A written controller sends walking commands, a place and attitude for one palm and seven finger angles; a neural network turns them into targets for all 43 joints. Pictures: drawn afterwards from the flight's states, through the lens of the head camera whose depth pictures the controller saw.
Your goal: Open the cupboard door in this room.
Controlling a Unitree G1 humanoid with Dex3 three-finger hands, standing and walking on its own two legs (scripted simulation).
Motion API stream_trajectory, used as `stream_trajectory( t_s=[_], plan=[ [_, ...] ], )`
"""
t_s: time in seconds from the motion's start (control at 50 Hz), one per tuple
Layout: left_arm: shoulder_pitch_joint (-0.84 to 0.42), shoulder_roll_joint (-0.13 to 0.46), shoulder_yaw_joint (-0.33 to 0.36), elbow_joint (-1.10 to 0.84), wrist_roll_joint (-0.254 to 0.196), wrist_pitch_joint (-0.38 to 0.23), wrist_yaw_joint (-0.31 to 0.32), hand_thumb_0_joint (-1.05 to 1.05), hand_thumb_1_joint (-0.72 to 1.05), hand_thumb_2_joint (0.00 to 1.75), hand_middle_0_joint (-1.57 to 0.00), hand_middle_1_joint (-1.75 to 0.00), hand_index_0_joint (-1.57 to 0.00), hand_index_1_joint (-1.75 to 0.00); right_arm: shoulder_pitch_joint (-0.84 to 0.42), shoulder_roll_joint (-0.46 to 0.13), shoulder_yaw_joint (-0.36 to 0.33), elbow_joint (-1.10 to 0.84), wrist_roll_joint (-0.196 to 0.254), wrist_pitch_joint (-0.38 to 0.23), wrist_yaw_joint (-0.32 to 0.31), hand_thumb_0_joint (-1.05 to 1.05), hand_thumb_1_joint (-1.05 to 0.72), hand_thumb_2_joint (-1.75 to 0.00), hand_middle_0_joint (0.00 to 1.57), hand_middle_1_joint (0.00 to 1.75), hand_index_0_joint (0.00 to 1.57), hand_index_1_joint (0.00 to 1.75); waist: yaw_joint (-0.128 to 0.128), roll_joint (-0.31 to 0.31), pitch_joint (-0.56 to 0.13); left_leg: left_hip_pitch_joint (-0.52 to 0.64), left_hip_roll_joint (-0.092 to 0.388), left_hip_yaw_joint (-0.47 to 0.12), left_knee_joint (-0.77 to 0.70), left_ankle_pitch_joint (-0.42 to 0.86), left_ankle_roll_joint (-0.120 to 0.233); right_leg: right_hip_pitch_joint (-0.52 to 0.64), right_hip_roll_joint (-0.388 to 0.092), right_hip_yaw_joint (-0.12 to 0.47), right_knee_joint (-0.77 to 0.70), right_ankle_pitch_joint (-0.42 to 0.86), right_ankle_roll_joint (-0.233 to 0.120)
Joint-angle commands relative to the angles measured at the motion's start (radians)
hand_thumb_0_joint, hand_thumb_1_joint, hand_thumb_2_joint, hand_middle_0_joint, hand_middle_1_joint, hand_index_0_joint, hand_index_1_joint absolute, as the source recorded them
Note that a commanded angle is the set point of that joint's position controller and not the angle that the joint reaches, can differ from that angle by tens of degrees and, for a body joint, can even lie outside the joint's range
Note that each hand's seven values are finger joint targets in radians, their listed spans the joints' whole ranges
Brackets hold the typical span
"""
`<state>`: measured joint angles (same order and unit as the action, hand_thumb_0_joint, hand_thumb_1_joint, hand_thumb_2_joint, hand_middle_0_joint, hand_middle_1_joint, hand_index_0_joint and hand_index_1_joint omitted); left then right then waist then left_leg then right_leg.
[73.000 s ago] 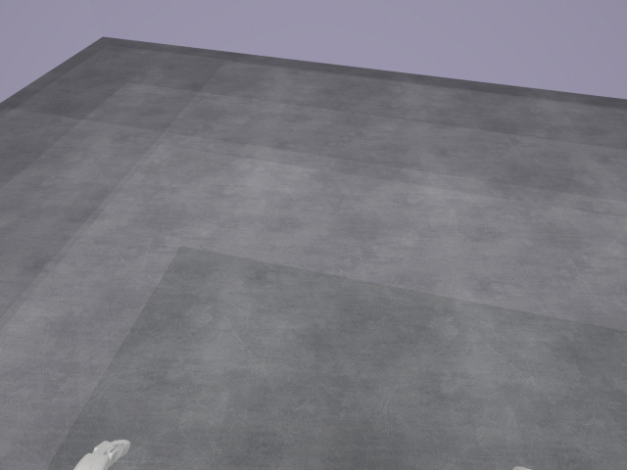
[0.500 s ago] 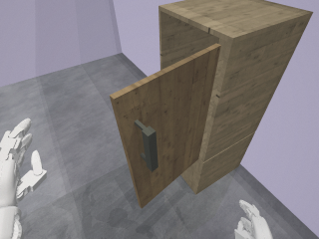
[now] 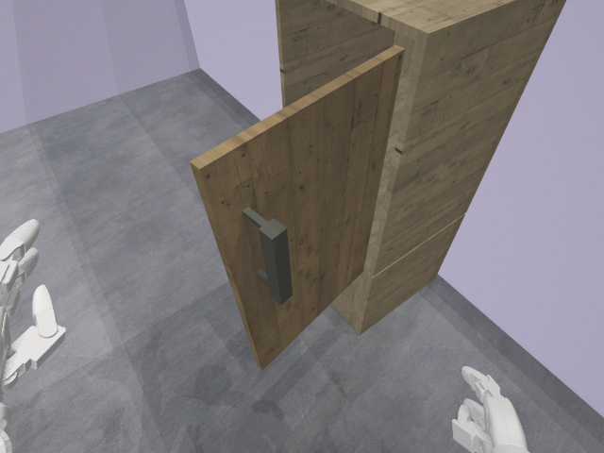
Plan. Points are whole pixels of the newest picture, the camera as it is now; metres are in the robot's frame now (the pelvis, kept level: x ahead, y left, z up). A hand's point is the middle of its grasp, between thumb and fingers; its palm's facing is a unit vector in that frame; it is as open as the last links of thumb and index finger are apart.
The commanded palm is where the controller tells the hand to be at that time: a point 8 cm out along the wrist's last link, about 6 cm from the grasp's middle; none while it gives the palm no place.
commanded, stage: step back with the hand held close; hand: left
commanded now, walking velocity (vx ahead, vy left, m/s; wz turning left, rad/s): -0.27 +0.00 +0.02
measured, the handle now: (267, 257) +0.35 +0.08 +0.06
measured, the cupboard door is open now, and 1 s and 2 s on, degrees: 100 100 100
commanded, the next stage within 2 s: stop stepping back and stand still in 0.86 s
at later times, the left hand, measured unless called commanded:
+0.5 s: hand out of the picture +0.10 +0.28 +0.15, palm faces +0.44 -0.78 -0.44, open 7.4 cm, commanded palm +0.04 +0.32 +0.17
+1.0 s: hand out of the picture -0.01 +0.26 +0.16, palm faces +0.39 -0.82 -0.42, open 7.4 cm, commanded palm -0.06 +0.31 +0.17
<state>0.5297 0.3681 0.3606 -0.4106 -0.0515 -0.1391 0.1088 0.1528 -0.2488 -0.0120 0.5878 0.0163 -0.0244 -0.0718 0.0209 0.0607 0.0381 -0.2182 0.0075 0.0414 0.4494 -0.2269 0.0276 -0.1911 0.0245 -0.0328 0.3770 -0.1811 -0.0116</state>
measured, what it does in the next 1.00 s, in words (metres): walks backwards: right foot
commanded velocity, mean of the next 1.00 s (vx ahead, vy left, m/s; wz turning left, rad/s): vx -0.29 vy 0.00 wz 0.00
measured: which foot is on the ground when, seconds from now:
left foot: down 0.00-0.94, up 0.96-1.00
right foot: down 0.00-0.62, up 0.64-0.92, down 0.94-1.00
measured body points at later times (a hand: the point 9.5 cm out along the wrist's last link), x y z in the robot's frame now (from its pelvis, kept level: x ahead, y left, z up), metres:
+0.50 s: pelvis -0.09 +0.02 -0.02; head -0.07 +0.02 +0.43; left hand +0.07 +0.32 +0.17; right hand +0.09 -0.21 -0.10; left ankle +0.00 +0.10 -0.74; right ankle -0.04 -0.11 -0.74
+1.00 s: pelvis -0.22 +0.02 -0.02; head -0.19 +0.04 +0.43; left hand -0.03 +0.30 +0.18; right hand -0.02 -0.20 -0.10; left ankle -0.04 +0.09 -0.72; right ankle -0.34 -0.09 -0.74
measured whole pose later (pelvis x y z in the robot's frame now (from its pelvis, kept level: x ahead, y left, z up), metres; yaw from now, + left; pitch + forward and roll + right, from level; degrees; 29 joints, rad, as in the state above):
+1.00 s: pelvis -0.22 +0.02 -0.02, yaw -3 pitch +2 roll -2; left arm 0.49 0.44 0.39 -0.57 -0.05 -0.23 0.15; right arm 0.10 -0.17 0.03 0.67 -0.01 -0.13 -0.05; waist 0.07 -0.02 0.02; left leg -0.64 0.01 0.03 0.67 -0.25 -0.03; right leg -0.07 0.05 0.00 0.49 -0.45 -0.01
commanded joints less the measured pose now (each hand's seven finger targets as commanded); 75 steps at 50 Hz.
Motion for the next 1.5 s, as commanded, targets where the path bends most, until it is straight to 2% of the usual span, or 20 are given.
stream_trajectory(
  t_s=[0.0, 0.26, 0.5, 0.56, 0.62, 0.7, 0.82, 0.86, 0.9, 0.94, 0.98, 1.02, 1.06, 1.1, 1.18, 1.24, 1.28, 1.3, 1.38, 1.48],
  plan=[
    [0.011, 0.237, 0.186, -0.27, -0.005, -0.071, 0.036, 0.0, 0.9, 0.9, -0.2, -0.3, -0.2, -0.3, -0.079, -0.093, -0.043, -0.184, 0.001, -0.033, -0.017, 0.0, -0.9, -0.9, 0.2, 0.3, 0.2, 0.3, -0.004, -0.071, -0.215, 0.036, 0.067, -0.065, -0.012, 0.318, 0.002, 0.076, -0.104, 0.085, 0.032, 0.372, 0.006],
    [0.005, 0.193, 0.203, -0.299, 0.033, -0.112, 0.056, 0.0, 0.9, 0.9, -0.2, -0.3, -0.2, -0.3, -0.04, -0.115, -0.046, -0.198, -0.018, -0.081, -0.01, 0.0, -0.9, -0.9, 0.2, 0.3, 0.2, 0.3, -0.009, 0.111, -0.07, -0.462, 0.23, -0.224, -0.229, -0.248, 0.094, 0.183, -0.009, 0.041, 0.363, -0.052, 0.027],
    [-0.028, 0.249, 0.198, -0.365, 0.014, -0.136, 0.074, 0.0, 0.9, 0.9, -0.2, -0.3, -0.2, -0.3, -0.028, -0.078, -0.035, -0.141, -0.012, -0.102, -0.007, 0.0, -0.9, -0.9, 0.2, 0.3, 0.2, 0.3, -0.033, -0.137, -0.128, 0.008, -0.01, -0.07, 0.25, -0.119, -0.023, -0.311, -0.228, 0.223, -0.077, -0.159, -0.092],
    [-0.02, 0.27, 0.232, -0.383, 0.007, -0.143, 0.075, 0.0, 0.9, 0.9, -0.2, -0.3, -0.2, -0.3, -0.056, -0.098, -0.031, -0.157, -0.012, -0.103, -0.018, 0.0, -0.9, -0.9, 0.2, 0.3, 0.2, 0.3, -0.026, 0.048, -0.092, -0.131, 0.09, -0.205, -0.049, -0.103, 0.011, -0.215, -0.063, 0.096, 0.109, -0.136, -0.007],
    [-0.035, 0.265, 0.266, -0.352, 0.03, -0.161, 0.069, 0.0, 0.9, 0.9, -0.2, -0.3, -0.2, -0.3, -0.059, -0.104, -0.045, -0.154, -0.032, -0.136, -0.02, 0.0, -0.9, -0.9, 0.2, 0.3, 0.2, 0.3, -0.015, 0.263, -0.122, -0.526, 0.341, -0.476, -0.438, -0.572, 0.13, 0.131, 0.09, 0.058, 0.724, -0.277, 0.027],
    [-0.011, 0.203, 0.194, -0.302, 0.011, -0.144, 0.07, 0.0, 0.9, 0.9, -0.2, -0.3, -0.2, -0.3, -0.051, -0.088, -0.054, -0.118, -0.022, -0.16, 0.004, 0.0, -0.9, -0.9, 0.2, 0.3, 0.2, 0.3, 0.0, 0.07, -0.145, -0.234, 0.256, -0.283, -0.313, -0.293, 0.082, -0.073, 0.059, 0.035, 0.673, -0.315, 0.014],
    [-0.057, 0.198, 0.137, -0.363, -0.023, -0.125, 0.064, 0.0, 0.9, 0.9, -0.2, -0.3, -0.2, -0.3, -0.044, -0.083, -0.037, -0.079, -0.026, -0.171, 0.018, 0.0, -0.9, -0.9, 0.2, 0.3, 0.2, 0.3, -0.011, 0.184, -0.236, -0.019, 0.2, -0.163, -0.363, -0.162, -0.021, -0.001, 0.076, -0.049, 0.231, -0.406, -0.021],
    [-0.098, 0.237, 0.164, -0.383, -0.028, -0.142, 0.065, 0.0, 0.9, 0.9, -0.2, -0.3, -0.2, -0.3, -0.048, -0.072, -0.035, -0.071, -0.032, -0.162, 0.022, 0.0, -0.9, -0.9, 0.2, 0.3, 0.2, 0.3, -0.003, 0.097, -0.246, 0.046, 0.164, -0.11, -0.22, -0.032, -0.082, -0.016, 0.016, 0.006, -0.061, -0.313, -0.061],
    [-0.132, 0.321, 0.21, -0.412, -0.025, -0.163, 0.071, 0.0, 0.9, 0.9, -0.2, -0.3, -0.2, -0.3, -0.061, -0.049, -0.025, -0.054, -0.021, -0.14, 0.016, 0.0, -0.9, -0.9, 0.2, 0.3, 0.2, 0.3, -0.005, -0.179, -0.204, 0.071, 0.051, -0.062, 0.236, -0.003, -0.085, -0.231, -0.288, 0.346, -0.224, -0.089, -0.144],
    [-0.164, 0.415, 0.301, -0.412, 0.002, -0.191, 0.082, 0.0, 0.9, 0.9, -0.2, -0.3, -0.2, -0.3, -0.13, -0.043, 0.01, -0.084, -0.041, -0.165, 0.013, 0.0, -0.9, -0.9, 0.2, 0.3, 0.2, 0.3, 0.024, -0.198, -0.13, -0.213, -0.012, -0.033, 0.495, -0.232, -0.085, -0.139, -0.388, 0.322, -0.119, 0.433, -0.171],
    [-0.127, 0.333, 0.249, -0.387, 0.01, -0.153, 0.051, 0.0, 0.9, 0.9, -0.2, -0.3, -0.2, -0.3, -0.102, -0.055, -0.012, -0.117, -0.007, -0.154, -0.003, 0.0, -0.9, -0.9, 0.2, 0.3, 0.2, 0.3, -0.003, -0.264, -0.231, -0.194, -0.018, -0.024, 0.355, -0.083, -0.049, 0.074, -0.25, 0.119, 0.109, 0.723, -0.098],
    [-0.024, 0.26, 0.218, -0.333, -0.016, -0.102, 0.04, 0.0, 0.9, 0.9, -0.2, -0.3, -0.2, -0.3, -0.05, -0.059, -0.004, -0.099, 0.001, -0.131, -0.017, 0.0, -0.9, -0.9, 0.2, 0.3, 0.2, 0.3, -0.061, -0.004, -0.251, 0.119, -0.056, 0.013, 0.112, 0.325, -0.013, -0.048, -0.134, -0.016, 0.3, 0.599, -0.008],
    [-0.075, 0.265, 0.208, -0.353, -0.019, -0.105, 0.037, 0.0, 0.9, 0.9, -0.2, -0.3, -0.2, -0.3, -0.029, -0.088, -0.01, -0.095, -0.015, -0.161, -0.006, 0.0, -0.9, -0.9, 0.2, 0.3, 0.2, 0.3, -0.03, 0.324, -0.263, 0.202, 0.22, -0.344, -0.085, 0.63, 0.121, -0.193, 0.026, 0.021, 0.572, -0.352, 0.038],
    [-0.133, 0.196, 0.145, -0.191, -0.027, -0.107, 0.038, 0.0, 0.9, 0.9, -0.2, -0.3, -0.2, -0.3, -0.012, -0.103, -0.011, -0.069, -0.005, -0.19, 0.005, 0.0, -0.9, -0.9, 0.2, 0.3, 0.2, 0.3, -0.049, 0.048, -0.008, -0.188, 0.27, -0.496, -0.321, -0.22, 0.131, -0.117, 0.04, 0.102, 0.64, -0.432, 0.018],
    [0.012, 0.268, 0.226, -0.225, -0.002, -0.087, 0.051, 0.0, 0.9, 0.9, -0.2, -0.3, -0.2, -0.3, -0.042, -0.079, -0.018, -0.105, -0.027, -0.166, -0.002, 0.0, -0.9, -0.9, 0.2, 0.3, 0.2, 0.3, 0.001, 0.158, -0.1, -0.33, 0.144, -0.253, -0.438, -0.474, -0.044, 0.135, 0.075, -0.065, 0.426, -0.325, -0.001],
    [0.091, 0.24, 0.184, -0.32, 0.009, -0.087, 0.044, 0.0, 0.9, 0.9, -0.2, -0.3, -0.2, -0.3, -0.055, -0.072, -0.027, -0.137, -0.03, -0.146, 0.006, 0.0, -0.9, -0.9, 0.2, 0.3, 0.2, 0.3, 0.003, 0.188, -0.094, -0.482, 0.076, -0.106, -0.298, -0.453, -0.058, 0.319, 0.058, -0.082, 0.179, -0.345, -0.038],
    [0.097, 0.302, 0.225, -0.4, 0.017, -0.079, 0.045, 0.0, 0.9, 0.9, -0.2, -0.3, -0.2, -0.3, -0.035, -0.061, -0.038, -0.131, -0.02, -0.122, 0.008, 0.0, -0.9, -0.9, 0.2, 0.3, 0.2, 0.3, 0.002, -0.263, -0.097, -0.281, -0.084, -0.008, 0.447, -0.236, -0.058, -0.127, -0.296, 0.361, -0.232, -0.519, -0.128],
    [0.02, 0.287, 0.198, -0.43, 0.012, -0.081, 0.041, 0.0, 0.9, 0.9, -0.2, -0.3, -0.2, -0.3, -0.047, -0.077, -0.036, -0.104, -0.032, -0.114, 0.0, 0.0, -0.9, -0.9, 0.2, 0.3, 0.2, 0.3, -0.014, -0.28, -0.037, -0.345, -0.07, -0.059, 0.704, -0.174, -0.062, -0.291, -0.416, 0.518, -0.308, -0.57, -0.157],
    [-0.155, 0.282, 0.197, -0.258, 0.03, -0.108, 0.035, 0.0, 0.9, 0.9, -0.2, -0.3, -0.2, -0.3, 0.001, -0.068, -0.028, -0.068, -0.032, -0.13, -0.014, 0.0, -0.9, -0.9, 0.2, 0.3, 0.2, 0.3, -0.076, -0.142, -0.046, -0.292, 0.036, -0.031, 0.764, -0.018, -0.063, -0.421, -0.297, 0.3, -0.272, -0.711, -0.088],
    [-0.151, 0.221, 0.142, -0.135, 0.047, -0.131, 0.059, 0.0, 0.9, 0.9, -0.2, -0.3, -0.2, -0.3, 0.001, -0.075, -0.033, -0.041, -0.032, -0.173, -0.054, 0.0, -0.9, -0.9, 0.2, 0.3, 0.2, 0.3, -0.021, -0.155, -0.063, -0.197, 0.007, 0.07, 0.258, -0.171, 0.003, -0.128, -0.278, 0.245, -0.202, -0.464, -0.069]
  ],
)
